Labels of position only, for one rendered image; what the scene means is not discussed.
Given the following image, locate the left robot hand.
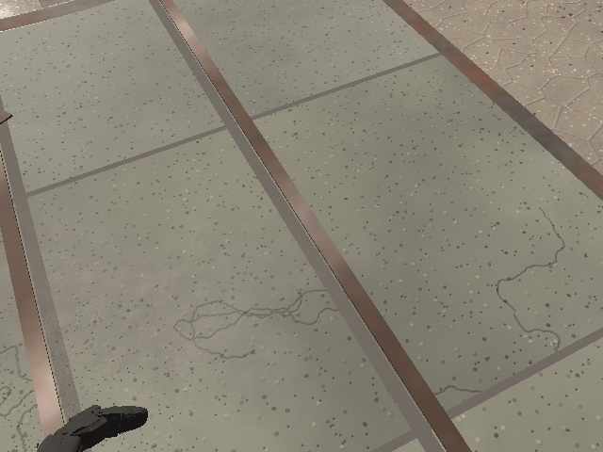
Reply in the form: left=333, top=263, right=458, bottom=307
left=37, top=405, right=148, bottom=452

